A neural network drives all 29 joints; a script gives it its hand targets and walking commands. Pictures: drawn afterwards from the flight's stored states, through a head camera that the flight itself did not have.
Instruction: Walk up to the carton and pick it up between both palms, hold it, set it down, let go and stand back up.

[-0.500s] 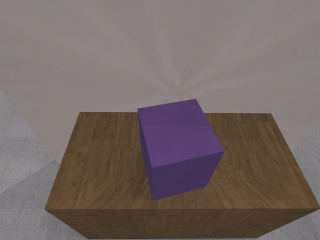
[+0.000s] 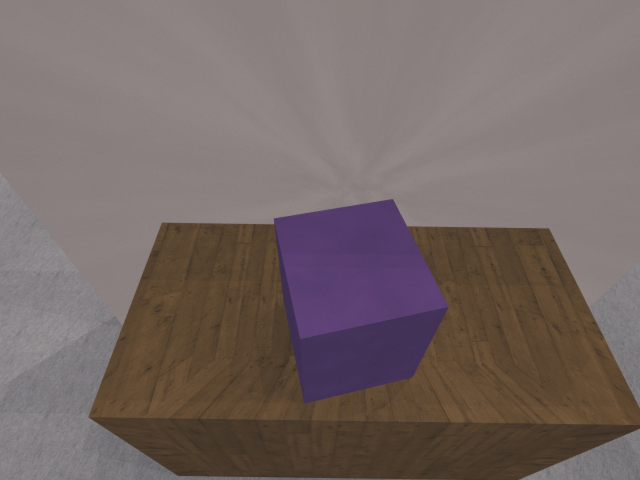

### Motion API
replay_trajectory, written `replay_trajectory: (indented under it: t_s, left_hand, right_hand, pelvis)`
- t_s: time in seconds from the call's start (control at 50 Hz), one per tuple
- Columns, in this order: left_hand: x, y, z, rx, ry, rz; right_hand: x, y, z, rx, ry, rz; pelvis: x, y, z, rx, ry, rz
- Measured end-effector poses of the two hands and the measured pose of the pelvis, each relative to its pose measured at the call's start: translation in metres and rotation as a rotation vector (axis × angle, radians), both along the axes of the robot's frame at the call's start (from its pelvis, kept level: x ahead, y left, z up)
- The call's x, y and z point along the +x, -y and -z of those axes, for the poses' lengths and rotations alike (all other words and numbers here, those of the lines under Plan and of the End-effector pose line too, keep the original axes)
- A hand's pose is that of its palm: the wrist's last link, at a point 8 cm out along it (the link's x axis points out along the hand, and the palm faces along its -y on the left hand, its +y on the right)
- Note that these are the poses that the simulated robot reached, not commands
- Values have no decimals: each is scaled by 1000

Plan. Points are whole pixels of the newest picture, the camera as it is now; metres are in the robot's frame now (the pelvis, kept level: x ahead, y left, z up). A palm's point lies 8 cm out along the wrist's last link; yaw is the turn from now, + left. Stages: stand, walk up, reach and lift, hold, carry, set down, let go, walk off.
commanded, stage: stand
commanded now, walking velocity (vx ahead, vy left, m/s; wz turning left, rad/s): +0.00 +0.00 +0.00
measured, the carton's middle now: (347, 303) +0.40 -0.02 -0.10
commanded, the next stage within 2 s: none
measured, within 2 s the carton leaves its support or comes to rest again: neither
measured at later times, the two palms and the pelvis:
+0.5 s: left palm out of the picture -0.02 +0.21 -0.14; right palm out of the picture -0.02 -0.23 -0.14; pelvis +0.00 -0.01 +0.00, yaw +1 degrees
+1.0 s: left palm out of the picture -0.03 +0.21 -0.14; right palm out of the picture -0.02 -0.23 -0.14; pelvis +0.00 -0.01 +0.00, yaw +1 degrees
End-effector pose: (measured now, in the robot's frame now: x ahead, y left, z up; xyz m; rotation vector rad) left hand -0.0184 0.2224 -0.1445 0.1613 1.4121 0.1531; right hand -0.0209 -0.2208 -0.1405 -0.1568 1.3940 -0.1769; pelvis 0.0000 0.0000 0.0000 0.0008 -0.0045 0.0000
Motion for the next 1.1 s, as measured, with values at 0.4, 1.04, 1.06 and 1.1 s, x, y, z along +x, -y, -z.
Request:
replay_trajectory:
  t_s: [0.4, 1.04, 1.06, 1.1]
  left_hand:
    - [-3, 11, -1, -4, 0, -9]
    - [-8, 17, -2, -4, -4, -18]
    - [-8, 17, -2, -4, -4, -18]
    - [-9, 17, -2, -4, -5, -19]
  right_hand:
    - [-1, 8, 2, 3, -17, -10]
    - [-3, 12, 4, 10, -37, -24]
    - [-3, 12, 4, 10, -37, -24]
    - [-3, 12, 4, 10, -38, -24]
  pelvis:
    - [0, 8, 0, 0, 4, -7]
    - [0, 14, 0, -2, 0, -14]
    - [0, 14, 0, -2, -1, -14]
    - [0, 14, 0, -2, -1, -14]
